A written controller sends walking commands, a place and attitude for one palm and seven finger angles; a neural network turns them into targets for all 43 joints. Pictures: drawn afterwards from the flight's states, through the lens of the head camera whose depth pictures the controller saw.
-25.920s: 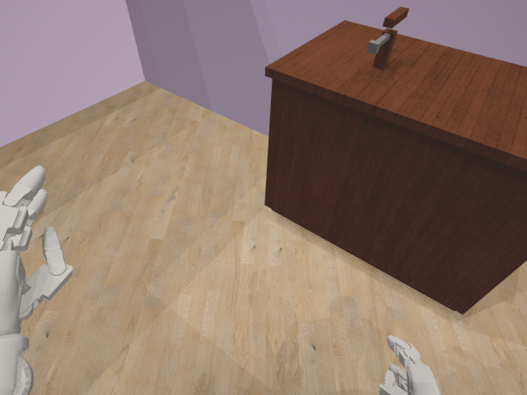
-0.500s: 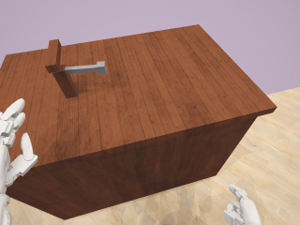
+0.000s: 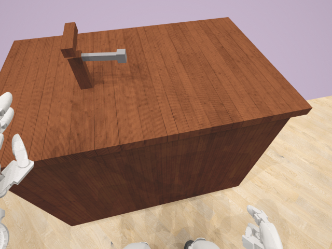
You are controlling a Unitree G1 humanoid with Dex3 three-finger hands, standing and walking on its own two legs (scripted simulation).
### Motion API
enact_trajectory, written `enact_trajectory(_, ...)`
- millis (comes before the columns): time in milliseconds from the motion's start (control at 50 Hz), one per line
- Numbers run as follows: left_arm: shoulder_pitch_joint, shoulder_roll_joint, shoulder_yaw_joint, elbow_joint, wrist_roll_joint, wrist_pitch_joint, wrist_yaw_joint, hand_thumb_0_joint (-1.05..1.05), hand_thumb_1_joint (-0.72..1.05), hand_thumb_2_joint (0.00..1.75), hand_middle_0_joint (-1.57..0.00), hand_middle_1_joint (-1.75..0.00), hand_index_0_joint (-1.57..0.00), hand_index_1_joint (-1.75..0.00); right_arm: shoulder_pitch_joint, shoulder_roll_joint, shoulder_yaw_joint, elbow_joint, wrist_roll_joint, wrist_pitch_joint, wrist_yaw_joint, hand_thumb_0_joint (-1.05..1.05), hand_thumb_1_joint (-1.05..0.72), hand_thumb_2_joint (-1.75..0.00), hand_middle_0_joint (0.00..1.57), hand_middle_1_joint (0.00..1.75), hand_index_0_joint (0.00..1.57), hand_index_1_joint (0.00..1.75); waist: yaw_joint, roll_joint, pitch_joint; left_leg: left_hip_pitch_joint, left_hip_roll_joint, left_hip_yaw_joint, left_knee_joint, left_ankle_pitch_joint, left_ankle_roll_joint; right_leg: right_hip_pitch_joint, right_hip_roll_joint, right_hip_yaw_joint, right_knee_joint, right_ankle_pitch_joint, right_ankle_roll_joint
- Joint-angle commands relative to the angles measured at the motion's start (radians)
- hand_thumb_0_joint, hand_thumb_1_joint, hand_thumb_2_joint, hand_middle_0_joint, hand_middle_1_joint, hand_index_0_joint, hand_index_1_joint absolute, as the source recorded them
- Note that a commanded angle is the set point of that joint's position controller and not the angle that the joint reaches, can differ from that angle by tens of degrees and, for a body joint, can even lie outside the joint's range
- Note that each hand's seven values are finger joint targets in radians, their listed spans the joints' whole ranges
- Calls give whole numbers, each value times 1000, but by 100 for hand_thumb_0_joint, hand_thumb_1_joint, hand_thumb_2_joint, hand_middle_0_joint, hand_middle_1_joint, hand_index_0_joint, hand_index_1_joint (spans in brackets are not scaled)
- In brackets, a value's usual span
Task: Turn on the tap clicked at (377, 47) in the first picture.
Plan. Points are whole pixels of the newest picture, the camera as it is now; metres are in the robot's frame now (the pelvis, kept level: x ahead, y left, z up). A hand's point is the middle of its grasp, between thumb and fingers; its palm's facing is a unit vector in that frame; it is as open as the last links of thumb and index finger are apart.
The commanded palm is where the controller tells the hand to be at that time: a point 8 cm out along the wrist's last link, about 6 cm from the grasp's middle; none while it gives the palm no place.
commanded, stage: step back with the hand held close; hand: left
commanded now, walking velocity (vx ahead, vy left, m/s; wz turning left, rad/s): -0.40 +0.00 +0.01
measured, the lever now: (121, 55) +0.58 +0.17 +0.14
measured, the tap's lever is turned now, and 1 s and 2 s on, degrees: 80 80 80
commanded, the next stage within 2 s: stop stepping back and stand still in 0.64 s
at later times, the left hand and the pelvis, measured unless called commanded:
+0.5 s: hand (52, 191) +0.18 +0.18 +0.18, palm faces +0.31 -0.86 -0.40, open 7.4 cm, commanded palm +0.11 +0.24 +0.20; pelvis -0.06 -0.04 +0.01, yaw -2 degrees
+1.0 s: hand out of the picture +0.02 +0.15 +0.17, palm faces +0.35 -0.83 -0.43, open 7.4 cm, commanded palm -0.03 +0.20 +0.20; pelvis -0.19 -0.08 +0.01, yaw +0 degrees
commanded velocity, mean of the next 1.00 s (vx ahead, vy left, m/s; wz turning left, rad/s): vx -0.20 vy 0.03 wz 0.01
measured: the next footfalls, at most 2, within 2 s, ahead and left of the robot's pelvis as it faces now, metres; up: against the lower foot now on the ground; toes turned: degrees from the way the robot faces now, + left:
right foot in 0.46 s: -0.04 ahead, -0.17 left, +0.00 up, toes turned +0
left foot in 0.68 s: -0.07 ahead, +0.08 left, +0.00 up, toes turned +3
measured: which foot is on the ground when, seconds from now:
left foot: down 0.00-0.48, up 0.50-0.66, down 0.68-0.88, up 0.90-1.00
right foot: down 0.00-0.16, up 0.18-0.44, down 0.46-1.00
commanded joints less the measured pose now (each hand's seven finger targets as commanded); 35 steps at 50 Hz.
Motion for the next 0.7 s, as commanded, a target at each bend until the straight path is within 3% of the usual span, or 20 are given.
enact_trajectory(0,-23,186,95,-244,-21,-58,29,0,90,90,-20,-30,-20,-30,-52,-105,-53,-120,0,-42,8,0,-90,-90,20,30,20,30,-22,-138,-211,3,72,-110,32,-120,-19,108,-297,341,-264,-102,-112)
enact_trajectory(40,29,199,115,-265,-29,-61,34,0,90,90,-20,-30,-20,-30,-62,-102,-52,-120,3,-40,13,0,-90,-90,20,30,20,30,-24,-115,-237,55,86,-118,10,-93,-19,82,-294,273,-231,-64,-105)
enact_trajectory(60,62,221,144,-273,-30,-63,39,0,90,90,-20,-30,-20,-30,-74,-113,-56,-124,2,-40,8,0,-90,-90,20,30,20,30,-22,-34,-244,46,115,-145,-73,-72,-8,92,-256,238,-175,-41,-87)
enact_trajectory(100,86,205,151,-291,-28,-78,39,0,90,90,-20,-30,-20,-30,-90,-117,-54,-142,3,-40,-1,0,-90,-90,20,30,20,30,-18,77,-213,-52,217,-244,-245,-131,34,95,-120,130,-21,-134,-9)
enact_trajectory(140,37,202,182,-295,-5,-89,42,0,90,90,-20,-30,-20,-30,-96,-137,-62,-147,-6,-65,-13,0,-90,-90,20,30,20,30,-18,266,-186,-343,385,-390,-501,-388,114,295,28,57,341,-211,43)
enact_trajectory(160,-14,230,194,-308,-4,-81,49,0,90,90,-20,-30,-20,-30,-83,-121,-67,-134,-14,-77,-21,0,-90,-90,20,30,20,30,-23,247,-177,-252,411,-433,-500,-198,131,188,35,83,468,-256,44)
enact_trajectory(200,-9,182,152,-255,-21,-67,43,0,90,90,-20,-30,-20,-30,-57,-102,-78,-95,-19,-106,-20,0,-90,-90,20,30,20,30,-6,78,-216,129,387,-328,-342,304,110,-82,5,102,461,-361,34)
enact_trajectory(260,-54,115,62,-251,-25,-48,28,0,90,90,-20,-30,-20,-30,-60,-101,-63,-67,-16,-137,-9,0,-90,-90,20,30,20,30,1,181,-252,338,350,-210,-293,610,75,-86,-15,60,281,-353,43)
enact_trajectory(280,-58,100,35,-236,-25,-39,22,0,90,90,-20,-30,-20,-30,-66,-101,-53,-59,-18,-139,-4,0,-90,-90,20,30,20,30,2,190,-254,342,348,-221,-294,638,67,-47,-13,63,195,-336,43)
enact_trajectory(360,-67,133,37,-252,-21,-18,7,0,90,90,-20,-30,-20,-30,-111,-120,-42,-69,-22,-132,1,0,-90,-90,20,30,20,30,13,230,-255,292,309,-192,-322,490,37,103,12,31,-73,-203,40)
enact_trajectory(420,-38,170,83,-272,-33,-49,-9,0,90,90,-20,-30,-20,-30,-137,-114,-38,-95,-14,-122,3,0,-90,-90,20,30,20,30,31,149,-243,201,251,-130,-246,271,-9,188,-5,19,-292,3,32)
enact_trajectory(440,-20,201,115,-283,-36,-67,-14,0,90,90,-20,-30,-20,-30,-138,-101,-36,-104,-12,-113,2,0,-90,-90,20,30,20,30,26,50,-253,154,200,-63,-157,163,-35,203,-72,65,-298,165,4)
enact_trajectory(460,-5,228,129,-298,-42,-72,-13,0,90,90,-20,-30,-20,-30,-101,-77,-48,-108,0,-105,0,0,-90,-90,20,30,20,30,13,-141,-310,118,107,13,-7,29,-82,211,-205,155,-283,297,-62)
enact_trajectory(480,33,228,136,-290,-57,-75,-10,0,90,90,-20,-30,-20,-30,-93,-84,-67,-116,22,-99,-6,0,-90,-90,20,30,20,30,16,-257,-306,66,47,14,205,-103,-95,157,-319,234,-297,347,-133)
enact_trajectory(520,111,196,135,-254,-49,-70,-14,0,90,90,-20,-30,-20,-30,-135,-42,-38,-138,13,-77,-2,0,-90,-90,20,30,20,30,6,-171,-265,-109,71,-71,329,-192,-89,242,-338,221,-205,585,-175)
enact_trajectory(580,119,186,152,-190,-40,-73,-3,0,90,90,-20,-30,-20,-30,-133,-49,-27,-128,4,-53,-15,0,-90,-90,20,30,20,30,-20,-123,-256,-48,84,-18,16,-93,-86,297,-269,147,-110,677,-94)
enact_trajectory(620,102,169,127,-186,-46,-78,4,0,90,90,-20,-30,-20,-30,-100,-74,-48,-125,10,-49,-27,0,-90,-90,20,30,20,30,-32,-121,-278,83,90,19,-231,131,-75,277,-230,137,-42,594,-44)
enact_trajectory(640,81,183,127,-207,-51,-86,8,0,90,90,-20,-30,-20,-30,-96,-95,-62,-127,13,-56,-34,0,-90,-90,20,30,20,30,-25,-73,-290,167,154,-19,-278,366,-50,228,-177,109,-9,468,-4)
enact_trajectory(660,78,182,118,-220,-53,-82,13,0,90,90,-20,-30,-20,-30,-102,-124,-78,-139,24,-65,-39,0,-90,-90,20,30,20,30,-15,63,-283,256,281,-148,-292,630,-3,126,-92,61,42,160,34)
enact_trajectory(680,80,172,105,-234,-59,-86,7,0,90,90,-20,-30,-20,-30,-83,-128,-81,-140,34,-83,-33,0,-90,-90,20,30,20,30,-6,145,-306,370,348,-144,-289,818,20,28,-41,55,123,-152,34)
